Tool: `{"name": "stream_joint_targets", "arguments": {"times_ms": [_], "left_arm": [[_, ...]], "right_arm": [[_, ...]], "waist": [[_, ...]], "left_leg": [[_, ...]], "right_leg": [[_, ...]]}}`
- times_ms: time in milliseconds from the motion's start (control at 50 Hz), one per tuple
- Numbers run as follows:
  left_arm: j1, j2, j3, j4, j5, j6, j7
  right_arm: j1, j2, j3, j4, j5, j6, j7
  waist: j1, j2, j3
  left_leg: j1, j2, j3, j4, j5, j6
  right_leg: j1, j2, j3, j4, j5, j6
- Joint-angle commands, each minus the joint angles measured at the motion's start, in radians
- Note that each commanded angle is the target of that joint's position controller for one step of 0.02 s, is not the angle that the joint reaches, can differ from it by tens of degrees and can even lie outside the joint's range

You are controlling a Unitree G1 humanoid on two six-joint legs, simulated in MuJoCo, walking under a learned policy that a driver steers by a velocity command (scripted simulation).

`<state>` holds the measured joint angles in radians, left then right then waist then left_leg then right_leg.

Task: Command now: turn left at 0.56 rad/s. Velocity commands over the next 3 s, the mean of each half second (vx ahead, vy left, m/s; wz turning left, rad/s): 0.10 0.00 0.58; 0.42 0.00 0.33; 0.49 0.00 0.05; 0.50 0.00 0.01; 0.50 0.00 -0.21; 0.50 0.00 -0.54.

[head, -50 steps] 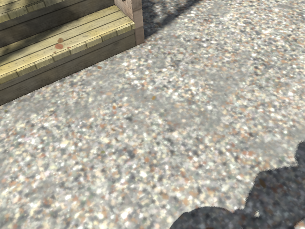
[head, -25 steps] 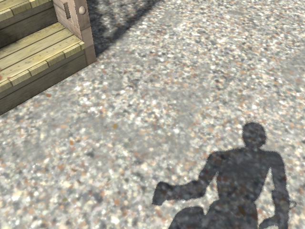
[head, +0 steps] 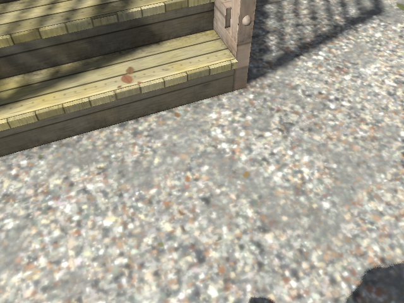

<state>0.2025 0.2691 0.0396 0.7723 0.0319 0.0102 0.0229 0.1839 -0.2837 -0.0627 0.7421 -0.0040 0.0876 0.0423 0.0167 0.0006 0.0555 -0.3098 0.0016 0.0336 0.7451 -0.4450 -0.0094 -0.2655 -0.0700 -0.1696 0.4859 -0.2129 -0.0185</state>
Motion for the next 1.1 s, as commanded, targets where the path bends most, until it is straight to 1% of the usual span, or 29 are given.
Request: {"name": "stream_joint_targets", "arguments": {"times_ms": [20, 40, 60, 80, 100, 120, 140, 180, 260, 340, 440, 500, 540, 560, 580, 600, 620, 640, 680, 800, 900, 940, 980, 1000, 1020, 1040, 1060, 1080, 1100], "left_arm": [[-0.001, 0.187, 0.055, -0.044, -0.011, 0.002, -0.005], [0.036, 0.174, 0.056, -0.032, -0.010, 0.006, -0.008], [0.077, 0.099, 0.041, -0.054, 0.003, 0.014, -0.015], [-0.035, 0.080, 0.028, -0.124, 0.001, 0.032, 0.006], [-0.073, 0.107, 0.031, -0.124, -0.003, 0.041, 0.011], [-0.051, 0.112, 0.036, -0.106, -0.020, 0.040, 0.005], [-0.022, 0.122, 0.040, -0.085, -0.024, 0.031, 0.000], [0.021, 0.141, 0.048, -0.062, -0.001, 0.027, -0.010], [-0.006, 0.114, 0.041, -0.080, -0.010, 0.035, -0.014], [-0.071, 0.127, 0.040, -0.104, 0.005, 0.030, -0.026], [-0.116, 0.112, 0.028, -0.123, -0.001, -0.010, -0.032], [-0.074, 0.110, 0.023, -0.123, -0.017, -0.031, -0.024], [0.069, 0.100, 0.023, -0.083, -0.022, -0.047, -0.003], [0.155, 0.173, 0.040, -0.067, -0.012, -0.057, 0.014], [0.207, 0.287, 0.058, -0.079, 0.002, -0.059, 0.022], [0.155, 0.295, 0.068, -0.062, 0.015, -0.056, 0.018], [0.119, 0.217, 0.050, -0.064, 0.006, -0.059, 0.008], [0.076, 0.159, 0.035, -0.066, -0.002, -0.065, -0.002], [0.076, 0.122, 0.023, -0.056, -0.003, -0.080, -0.008], [0.190, 0.124, 0.028, 0.019, -0.018, -0.107, -0.032], [0.251, 0.139, 0.029, 0.075, -0.019, -0.102, -0.034], [0.262, 0.162, 0.033, 0.096, -0.019, -0.096, -0.031], [0.255, 0.173, 0.032, 0.112, -0.024, -0.087, -0.027], [0.256, 0.155, 0.024, 0.108, -0.028, -0.087, -0.025], [0.276, 0.060, -0.004, 0.050, -0.047, -0.089, -0.034], [0.297, 0.082, 0.008, 0.050, -0.033, -0.086, -0.029], [0.222, 0.139, 0.026, 0.045, -0.017, -0.080, -0.026], [0.177, 0.111, 0.017, 0.036, -0.019, -0.086, -0.034], [0.169, 0.087, 0.013, 0.042, -0.020, -0.085, -0.040]], "right_arm": [[0.065, -0.064, -0.013, -0.061, 0.001, -0.025, -0.002], [0.086, -0.095, -0.020, -0.053, -0.010, -0.037, -0.012], [0.095, -0.198, -0.039, -0.066, -0.021, -0.050, -0.024], [0.142, -0.320, -0.072, -0.073, -0.020, -0.051, -0.024], [0.162, -0.267, -0.067, -0.059, -0.017, -0.050, -0.029], [0.094, -0.209, -0.048, -0.066, -0.009, -0.048, -0.035], [0.018, -0.178, -0.038, -0.080, -0.009, -0.044, -0.039], [-0.002, -0.149, -0.030, -0.094, 0.001, -0.049, -0.044], [0.066, -0.167, -0.038, -0.082, 0.004, -0.056, -0.041], [0.130, -0.170, -0.043, -0.072, -0.013, -0.054, -0.036], [0.157, -0.196, -0.053, -0.064, -0.023, -0.072, -0.030], [0.113, -0.197, -0.055, -0.075, -0.024, -0.080, -0.020], [0.030, -0.174, -0.052, -0.093, -0.015, -0.083, -0.023], [0.028, -0.117, -0.037, -0.104, -0.006, -0.093, -0.028], [0.040, -0.034, -0.012, -0.138, 0.006, -0.104, -0.028], [0.011, -0.116, -0.023, -0.137, -0.030, -0.107, -0.033], [0.018, -0.130, -0.028, -0.121, -0.037, -0.110, -0.025], [0.059, -0.119, -0.025, -0.090, -0.034, -0.112, -0.011], [0.093, -0.108, -0.023, -0.054, -0.039, -0.108, 0.010], [-0.077, -0.078, -0.002, -0.099, -0.042, -0.108, 0.021], [-0.225, -0.037, 0.030, -0.140, -0.035, -0.112, 0.032], [-0.195, -0.053, 0.027, -0.132, -0.034, -0.115, 0.020], [-0.001, -0.084, 0.010, -0.067, -0.040, -0.128, -0.003], [0.155, -0.125, -0.006, -0.016, -0.054, -0.139, -0.017], [0.298, -0.227, -0.032, -0.003, -0.075, -0.143, -0.034], [0.312, -0.252, -0.039, 0.011, -0.038, -0.135, -0.033], [0.226, -0.208, -0.031, 0.013, -0.018, -0.131, -0.033], [0.153, -0.144, -0.014, 0.007, -0.016, -0.136, -0.031], [0.109, -0.101, -0.001, 0.010, -0.020, -0.143, -0.029]], "waist": [[-0.038, -0.153, -0.122], [-0.046, -0.063, -0.111], [-0.022, 0.220, -0.093], [-0.079, 0.289, -0.037], [-0.087, 0.169, -0.029], [-0.041, 0.131, -0.003], [-0.005, 0.124, -0.001], [0.001, 0.137, -0.064], [-0.023, 0.101, -0.088], [-0.068, 0.146, -0.054], [-0.078, 0.120, -0.027], [-0.036, 0.119, -0.025], [0.071, 0.065, -0.019], [0.103, -0.055, -0.050], [0.105, -0.247, -0.123], [0.064, -0.132, -0.005], [0.028, -0.076, 0.051], [-0.003, -0.074, 0.065], [-0.011, -0.129, 0.041], [0.029, -0.109, 0.037], [0.057, -0.129, 0.038], [0.032, -0.130, 0.029], [-0.069, -0.096, -0.078], [-0.131, -0.067, -0.182], [-0.166, 0.122, -0.341], [-0.138, 0.228, -0.403], [-0.111, 0.118, -0.241], [-0.080, 0.076, -0.129], [-0.046, 0.062, -0.071]], "left_leg": [[0.119, -0.039, 0.062, -0.256, 0.132, 0.040], [0.204, -0.018, -0.022, -0.390, 0.216, 0.055], [0.302, 0.244, -0.376, -0.488, 0.345, 0.108], [0.189, 0.409, -0.566, -0.466, 0.642, 0.269], [0.177, 0.365, -0.503, -0.458, 0.644, 0.303], [0.152, 0.287, -0.410, -0.457, 0.588, 0.274], [0.149, 0.213, -0.348, -0.455, 0.546, 0.229], [0.198, 0.161, -0.306, -0.429, 0.667, 0.214], [0.256, 0.160, -0.351, -0.418, 0.641, 0.226], [0.247, 0.152, -0.500, -0.530, -0.019, 0.261], [0.188, 0.139, -0.575, -0.515, -0.072, 0.278], [0.057, 0.107, -0.606, -0.488, -0.081, 0.256], [-0.167, 0.016, -0.551, -0.393, -0.124, 0.181], [-0.332, -0.061, -0.443, -0.220, -0.198, 0.120], [-0.439, -0.190, -0.228, 0.087, -0.198, 0.076], [-0.499, -0.115, -0.210, 0.215, -0.080, 0.076], [-0.483, -0.071, -0.224, 0.257, 0.001, 0.077], [-0.449, -0.055, -0.215, 0.262, 0.066, 0.065], [-0.403, -0.053, -0.176, 0.298, 0.158, 0.044], [-0.455, -0.024, -0.121, 0.178, 0.279, 0.011], [-0.258, 0.011, 0.036, -0.102, 0.299, 0.035], [-0.163, -0.016, 0.056, -0.159, 0.263, 0.073], [0.090, -0.074, 0.073, -0.262, 0.272, 0.120], [0.332, -0.023, 0.016, -0.265, 0.269, 0.148], [0.630, 0.287, -0.378, -0.315, 0.041, 0.230], [0.640, 0.431, -0.753, -0.458, 0.080, 0.290], [0.525, 0.379, -0.621, -0.453, 0.119, 0.280], [0.391, 0.334, -0.484, -0.475, 0.208, 0.267], [0.293, 0.274, -0.380, -0.510, 0.278, 0.233]], "right_leg": [[0.076, -0.216, 0.135, -0.017, 0.273, -0.117], [-0.012, -0.184, 0.086, 0.081, 0.142, -0.047], [-0.243, -0.066, -0.011, 0.345, -0.251, 0.037], [-0.374, 0.068, 0.092, 0.470, -0.441, 0.059], [-0.366, 0.035, 0.177, 0.569, -0.391, 0.056], [-0.355, 0.026, 0.202, 0.582, -0.292, 0.049], [-0.340, 0.023, 0.209, 0.560, -0.213, 0.046], [-0.314, 0.043, 0.196, 0.600, -0.150, 0.051], [-0.338, 0.055, 0.206, 0.557, -0.136, 0.066], [-0.361, 0.062, 0.212, 0.411, -0.149, 0.068], [-0.268, 0.092, 0.220, 0.240, -0.186, 0.046], [-0.079, 0.123, 0.220, 0.110, -0.197, 0.015], [0.246, 0.122, 0.213, -0.119, -0.054, -0.006], [0.432, -0.022, 0.351, -0.185, -0.175, -0.026], [0.489, -0.305, 0.745, -0.339, -0.550, -0.099], [0.323, -0.346, 0.855, -0.368, -0.633, -0.156], [0.254, -0.301, 0.782, -0.357, -0.593, -0.166], [0.225, -0.232, 0.668, -0.363, -0.492, -0.143], [0.210, -0.146, 0.493, -0.368, -0.263, -0.124], [0.266, -0.127, 0.322, -0.358, 0.134, -0.154], [0.226, -0.132, 0.247, -0.324, 0.347, -0.142], [0.247, -0.161, 0.244, -0.267, 0.517, -0.135], [0.255, -0.130, 0.185, -0.015, 0.810, -0.104], [0.135, -0.093, 0.155, 0.189, 0.702, -0.085], [-0.158, -0.004, 0.101, 0.543, 0.264, -0.044], [-0.313, 0.118, 0.167, 0.753, -0.285, -0.043], [-0.387, 0.054, 0.228, 0.807, -0.225, -0.056], [-0.387, 0.017, 0.225, 0.766, -0.153, -0.061], [-0.351, -0.015, 0.213, 0.695, -0.112, -0.061]]}}
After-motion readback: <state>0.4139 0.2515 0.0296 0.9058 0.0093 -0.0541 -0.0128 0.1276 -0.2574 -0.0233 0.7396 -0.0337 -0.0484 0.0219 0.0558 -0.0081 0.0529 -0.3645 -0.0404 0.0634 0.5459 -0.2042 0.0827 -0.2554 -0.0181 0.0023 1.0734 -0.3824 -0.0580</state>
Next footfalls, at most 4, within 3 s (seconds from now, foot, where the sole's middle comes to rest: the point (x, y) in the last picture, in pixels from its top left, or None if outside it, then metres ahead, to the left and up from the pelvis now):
0.06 left None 0.02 0.10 -0.77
0.56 right None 0.11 -0.07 -0.77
1.00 left None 0.28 0.25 -0.77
1.54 right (143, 252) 0.64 0.25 -0.77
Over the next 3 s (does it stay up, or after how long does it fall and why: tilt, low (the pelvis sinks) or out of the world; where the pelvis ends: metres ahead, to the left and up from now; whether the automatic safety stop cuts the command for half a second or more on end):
stays up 1.05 0.53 0.01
